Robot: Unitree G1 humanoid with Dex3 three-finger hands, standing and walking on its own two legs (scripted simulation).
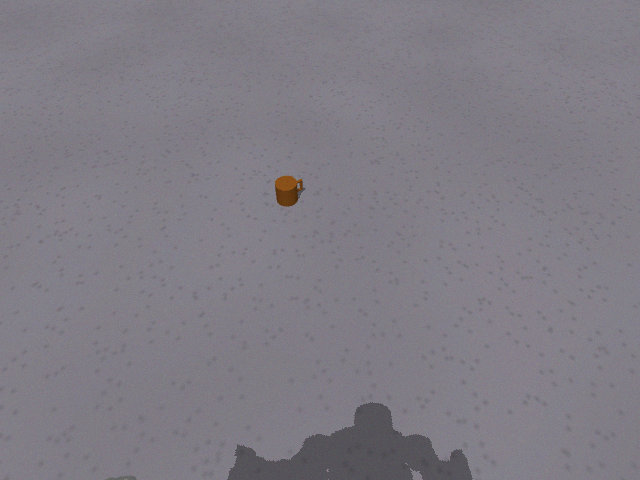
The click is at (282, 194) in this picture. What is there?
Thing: mug
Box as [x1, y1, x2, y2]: [275, 176, 302, 206]
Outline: 282,176 275,181 276,197 278,203 281,205 288,206 296,202 297,191 302,188 301,179 296,181 291,176
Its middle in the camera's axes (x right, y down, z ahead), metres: -0.12 -0.21 +1.74
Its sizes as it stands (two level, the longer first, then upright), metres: 0.128 0.094 0.096
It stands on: the floor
